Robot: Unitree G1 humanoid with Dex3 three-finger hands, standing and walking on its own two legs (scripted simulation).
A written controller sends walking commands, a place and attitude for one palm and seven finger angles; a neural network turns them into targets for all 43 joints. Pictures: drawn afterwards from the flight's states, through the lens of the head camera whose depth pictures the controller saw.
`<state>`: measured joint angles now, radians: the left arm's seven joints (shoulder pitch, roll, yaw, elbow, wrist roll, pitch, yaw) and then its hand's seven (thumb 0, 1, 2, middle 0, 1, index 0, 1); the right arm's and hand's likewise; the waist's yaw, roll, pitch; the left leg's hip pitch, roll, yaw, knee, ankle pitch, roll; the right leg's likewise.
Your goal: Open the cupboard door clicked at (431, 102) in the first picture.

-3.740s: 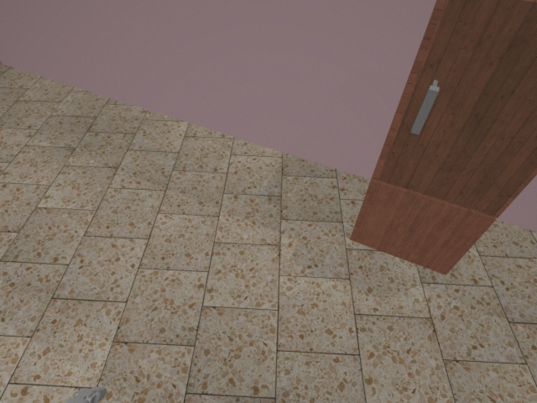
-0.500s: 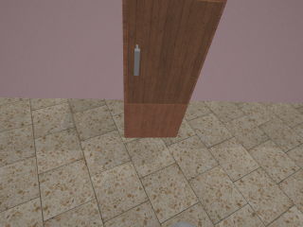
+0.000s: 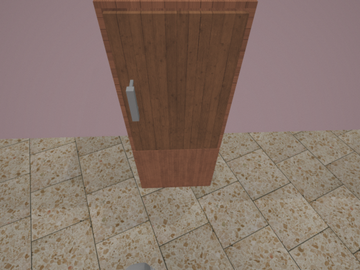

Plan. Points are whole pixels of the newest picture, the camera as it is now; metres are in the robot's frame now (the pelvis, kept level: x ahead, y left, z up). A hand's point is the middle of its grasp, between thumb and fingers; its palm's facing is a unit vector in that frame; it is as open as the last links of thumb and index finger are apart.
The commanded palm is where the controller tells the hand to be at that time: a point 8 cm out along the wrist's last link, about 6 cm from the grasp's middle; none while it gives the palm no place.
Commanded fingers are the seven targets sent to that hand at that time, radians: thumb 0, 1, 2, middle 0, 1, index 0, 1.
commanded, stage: come to a stop and stand still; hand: left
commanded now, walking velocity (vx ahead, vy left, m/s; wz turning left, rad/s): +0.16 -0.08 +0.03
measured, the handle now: (133, 100) +0.63 +0.18 -0.02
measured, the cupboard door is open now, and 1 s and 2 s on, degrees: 0 0 0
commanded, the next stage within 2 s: look again from close up in 1.52 s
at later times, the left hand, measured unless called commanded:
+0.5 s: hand out of the picture +0.09 +0.15 -0.17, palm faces +0.06 -0.96 -0.28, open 7.3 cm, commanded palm none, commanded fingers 0.00 0.90 0.90 -0.20 -0.30 -0.20 -0.30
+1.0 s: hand out of the picture +0.04 +0.16 -0.17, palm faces +0.09 -0.97 -0.24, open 7.4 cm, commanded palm none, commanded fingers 0.00 0.90 0.90 -0.20 -0.30 -0.20 -0.30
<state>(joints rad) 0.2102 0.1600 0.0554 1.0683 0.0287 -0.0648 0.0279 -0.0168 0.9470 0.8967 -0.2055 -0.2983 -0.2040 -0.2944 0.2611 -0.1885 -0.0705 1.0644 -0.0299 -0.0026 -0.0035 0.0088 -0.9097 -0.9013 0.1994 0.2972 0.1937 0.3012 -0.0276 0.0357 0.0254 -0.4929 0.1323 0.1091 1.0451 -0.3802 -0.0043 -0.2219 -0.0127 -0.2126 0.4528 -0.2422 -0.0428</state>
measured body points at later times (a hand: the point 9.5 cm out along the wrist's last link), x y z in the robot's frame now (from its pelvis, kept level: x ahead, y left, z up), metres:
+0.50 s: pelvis +0.06 -0.05 -0.01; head +0.08 -0.07 +0.44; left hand +0.08 +0.20 -0.15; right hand +0.16 -0.28 -0.17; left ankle +0.12 +0.08 -0.74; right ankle +0.08 -0.18 -0.74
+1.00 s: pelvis +0.03 -0.03 +0.00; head +0.05 -0.03 +0.45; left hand +0.03 +0.21 -0.16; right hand +0.07 -0.28 -0.15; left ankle +0.00 +0.10 -0.74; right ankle +0.08 -0.18 -0.74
